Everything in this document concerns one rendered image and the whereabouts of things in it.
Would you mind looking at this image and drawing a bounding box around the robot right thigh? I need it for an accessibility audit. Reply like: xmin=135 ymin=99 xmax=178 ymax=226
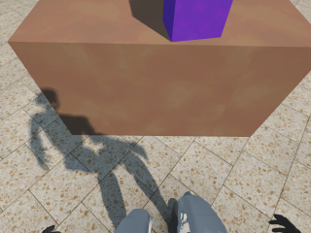
xmin=178 ymin=194 xmax=228 ymax=233

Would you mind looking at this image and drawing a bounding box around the robot right shin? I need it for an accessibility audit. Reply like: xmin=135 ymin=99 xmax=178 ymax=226
xmin=177 ymin=191 xmax=193 ymax=233

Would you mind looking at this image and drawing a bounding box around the right robot hand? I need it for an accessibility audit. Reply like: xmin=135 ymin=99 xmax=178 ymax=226
xmin=268 ymin=214 xmax=301 ymax=233

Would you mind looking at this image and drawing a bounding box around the carton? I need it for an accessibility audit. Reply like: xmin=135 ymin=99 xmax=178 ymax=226
xmin=162 ymin=0 xmax=233 ymax=42

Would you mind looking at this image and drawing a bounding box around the pedestal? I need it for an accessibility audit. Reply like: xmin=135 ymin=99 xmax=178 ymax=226
xmin=7 ymin=0 xmax=311 ymax=137

